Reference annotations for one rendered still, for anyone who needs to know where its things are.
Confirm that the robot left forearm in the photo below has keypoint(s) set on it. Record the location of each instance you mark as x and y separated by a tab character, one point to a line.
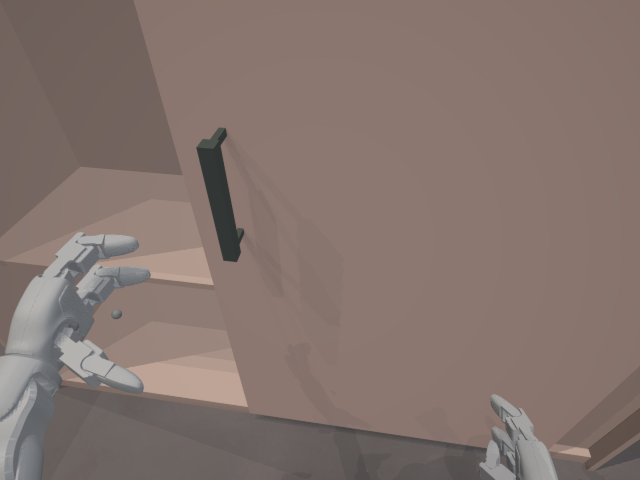
27	387

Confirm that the right robot hand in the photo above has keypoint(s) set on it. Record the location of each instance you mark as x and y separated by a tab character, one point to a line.
527	458

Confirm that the handle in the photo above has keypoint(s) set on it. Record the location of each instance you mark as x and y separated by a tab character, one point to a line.
212	165

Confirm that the wardrobe door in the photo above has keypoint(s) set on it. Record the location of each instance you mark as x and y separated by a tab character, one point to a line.
440	202
623	401

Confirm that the left robot hand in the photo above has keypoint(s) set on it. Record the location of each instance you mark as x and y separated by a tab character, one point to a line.
39	326

